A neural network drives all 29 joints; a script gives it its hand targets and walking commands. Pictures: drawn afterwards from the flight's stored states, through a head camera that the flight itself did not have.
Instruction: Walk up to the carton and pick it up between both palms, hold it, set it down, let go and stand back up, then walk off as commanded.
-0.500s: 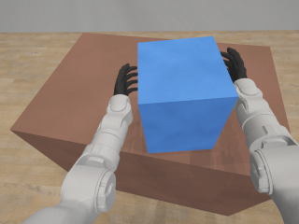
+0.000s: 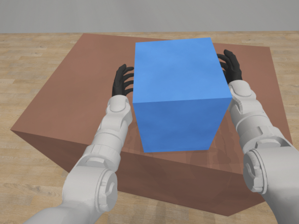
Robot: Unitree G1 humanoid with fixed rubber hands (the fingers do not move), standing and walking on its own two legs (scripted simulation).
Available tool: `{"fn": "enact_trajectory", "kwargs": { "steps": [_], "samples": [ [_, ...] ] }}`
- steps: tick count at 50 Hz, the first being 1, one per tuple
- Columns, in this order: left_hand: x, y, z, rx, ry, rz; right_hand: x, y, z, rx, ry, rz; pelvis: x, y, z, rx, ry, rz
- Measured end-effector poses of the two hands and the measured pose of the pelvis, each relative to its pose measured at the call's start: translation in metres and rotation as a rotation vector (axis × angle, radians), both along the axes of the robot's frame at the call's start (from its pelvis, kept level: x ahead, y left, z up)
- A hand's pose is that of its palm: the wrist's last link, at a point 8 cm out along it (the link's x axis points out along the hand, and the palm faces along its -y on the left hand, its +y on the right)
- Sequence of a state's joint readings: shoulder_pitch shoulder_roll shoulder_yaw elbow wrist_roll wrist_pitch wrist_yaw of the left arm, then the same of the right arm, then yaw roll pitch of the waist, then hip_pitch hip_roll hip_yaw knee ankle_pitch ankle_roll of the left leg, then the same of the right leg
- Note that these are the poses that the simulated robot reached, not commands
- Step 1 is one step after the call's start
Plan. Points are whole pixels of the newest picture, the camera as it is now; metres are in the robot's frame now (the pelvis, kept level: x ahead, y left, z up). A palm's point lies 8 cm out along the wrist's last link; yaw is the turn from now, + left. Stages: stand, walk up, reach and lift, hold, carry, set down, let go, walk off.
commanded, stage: reach and lift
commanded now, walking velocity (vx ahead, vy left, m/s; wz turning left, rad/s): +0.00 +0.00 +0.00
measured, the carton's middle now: (174, 99) +0.46 +0.02 +0.05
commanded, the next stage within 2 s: none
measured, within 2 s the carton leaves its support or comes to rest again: leaves its support in 0.84 s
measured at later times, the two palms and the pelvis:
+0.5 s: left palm (116, 96) +0.41 +0.17 +0.10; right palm (228, 84) +0.47 -0.12 +0.12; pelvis +0.00 +0.01 +0.00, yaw +0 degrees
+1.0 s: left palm (115, 95) +0.41 +0.17 +0.12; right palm (231, 84) +0.46 -0.12 +0.13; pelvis -0.01 +0.00 +0.00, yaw +0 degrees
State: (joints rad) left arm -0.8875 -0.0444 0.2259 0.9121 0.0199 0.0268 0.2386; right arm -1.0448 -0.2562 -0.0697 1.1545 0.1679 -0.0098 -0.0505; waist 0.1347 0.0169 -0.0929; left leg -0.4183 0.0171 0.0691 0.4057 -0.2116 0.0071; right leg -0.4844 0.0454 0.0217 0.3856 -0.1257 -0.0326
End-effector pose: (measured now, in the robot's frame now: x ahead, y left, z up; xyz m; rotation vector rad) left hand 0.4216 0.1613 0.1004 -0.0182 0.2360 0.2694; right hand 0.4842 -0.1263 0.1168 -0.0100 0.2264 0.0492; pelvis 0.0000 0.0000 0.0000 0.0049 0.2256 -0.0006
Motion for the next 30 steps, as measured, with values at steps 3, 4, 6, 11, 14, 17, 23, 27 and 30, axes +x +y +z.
{"fn": "enact_trajectory", "kwargs": {
  "steps": [3,4,6,11,14,17,23,27,30],
  "samples": [
    [-0.001,0.001,0.000,-0.001,-0.002,0.005,-0.001,0.002,0.000,0.008,0.000,-0.001,0.000,0.000,0.000,0.000,0.000,0.000],
    [-0.001,0.001,0.000,-0.002,-0.003,0.007,-0.001,0.002,0.000,0.012,-0.001,-0.001,0.000,0.000,0.000,0.000,0.000,0.000],
    [-0.002,0.002,-0.001,-0.008,-0.005,0.011,-0.002,0.004,0.001,0.008,-0.008,0.003,0.000,0.000,0.000,0.000,0.000,0.000],
    [-0.003,0.004,-0.001,-0.012,0.000,0.007,-0.006,0.006,0.003,-0.017,-0.021,0.000,0.001,0.001,0.000,-0.002,-0.006,0.000],
    [-0.004,0.005,0.000,-0.010,0.003,0.000,-0.009,0.007,0.003,-0.019,-0.029,-0.004,0.001,0.002,0.001,-0.003,-0.013,0.000],
    [-0.006,0.007,0.000,-0.008,0.006,-0.001,-0.012,0.009,0.002,-0.010,-0.034,-0.008,0.000,0.004,0.001,-0.005,-0.016,0.000],
    [-0.008,0.008,0.000,-0.013,0.008,-0.001,-0.015,0.010,0.001,0.001,-0.038,-0.014,-0.001,0.005,0.001,-0.007,-0.018,0.000],
    [-0.008,0.009,0.000,-0.013,0.009,-0.002,-0.015,0.011,0.001,0.004,-0.040,-0.015,-0.001,0.005,0.001,-0.008,-0.018,0.000],
    [-0.008,0.009,0.000,-0.013,0.010,-0.002,-0.015,0.011,0.001,0.006,-0.040,-0.015,-0.001,0.005,0.001,-0.008,-0.018,0.001]
  ]
}}
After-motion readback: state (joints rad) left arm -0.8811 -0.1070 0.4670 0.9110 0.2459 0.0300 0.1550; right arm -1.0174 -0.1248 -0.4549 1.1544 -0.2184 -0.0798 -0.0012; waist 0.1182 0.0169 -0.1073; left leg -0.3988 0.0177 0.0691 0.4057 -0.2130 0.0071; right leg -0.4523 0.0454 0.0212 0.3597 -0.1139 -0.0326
